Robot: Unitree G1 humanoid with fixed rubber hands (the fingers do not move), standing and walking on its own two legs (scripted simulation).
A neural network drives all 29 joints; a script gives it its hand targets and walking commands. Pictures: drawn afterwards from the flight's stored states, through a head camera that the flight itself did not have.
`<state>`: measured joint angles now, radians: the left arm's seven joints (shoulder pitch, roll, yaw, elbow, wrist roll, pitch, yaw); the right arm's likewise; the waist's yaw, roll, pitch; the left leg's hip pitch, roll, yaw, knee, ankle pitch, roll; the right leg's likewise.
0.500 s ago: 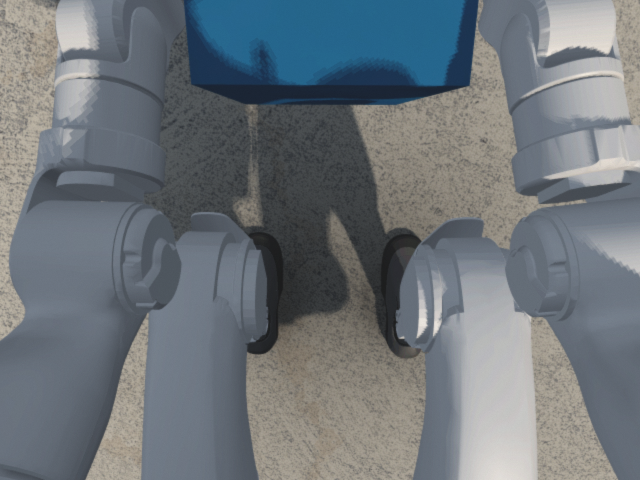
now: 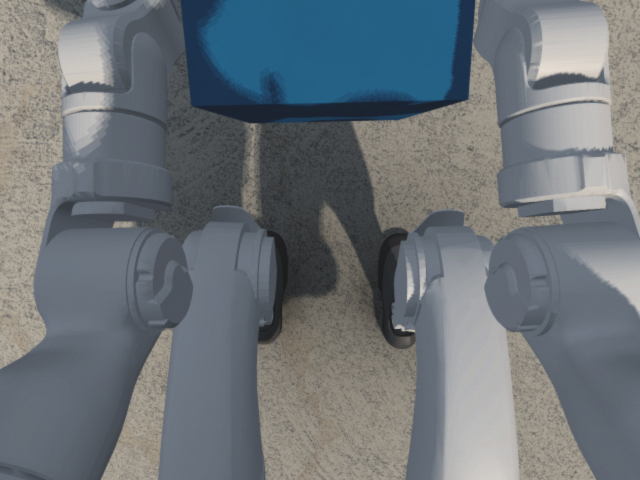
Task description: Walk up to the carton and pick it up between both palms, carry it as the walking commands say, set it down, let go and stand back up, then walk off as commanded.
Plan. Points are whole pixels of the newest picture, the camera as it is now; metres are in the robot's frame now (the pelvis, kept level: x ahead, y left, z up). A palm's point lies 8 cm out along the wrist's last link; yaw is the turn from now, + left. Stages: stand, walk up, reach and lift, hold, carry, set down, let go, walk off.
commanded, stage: reach and lift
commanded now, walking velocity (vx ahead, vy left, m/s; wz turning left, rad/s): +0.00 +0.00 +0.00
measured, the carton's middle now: (324, 0) +0.56 +0.02 -0.16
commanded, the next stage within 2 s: none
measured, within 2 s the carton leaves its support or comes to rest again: neither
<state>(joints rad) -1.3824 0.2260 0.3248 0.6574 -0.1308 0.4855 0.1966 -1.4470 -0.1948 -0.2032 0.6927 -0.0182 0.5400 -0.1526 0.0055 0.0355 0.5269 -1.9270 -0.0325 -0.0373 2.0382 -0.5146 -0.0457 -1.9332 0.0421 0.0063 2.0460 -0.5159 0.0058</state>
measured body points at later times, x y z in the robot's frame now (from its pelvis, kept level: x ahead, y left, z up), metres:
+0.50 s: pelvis -0.01 +0.00 +0.05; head +0.31 -0.01 +0.35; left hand +0.55 +0.17 -0.02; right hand +0.55 -0.13 -0.03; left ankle +0.15 +0.13 -0.39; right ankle +0.15 -0.11 -0.39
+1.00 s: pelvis -0.02 +0.00 +0.10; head +0.28 -0.01 +0.43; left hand +0.53 +0.17 +0.05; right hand +0.53 -0.13 +0.04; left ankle +0.15 +0.13 -0.39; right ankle +0.15 -0.11 -0.39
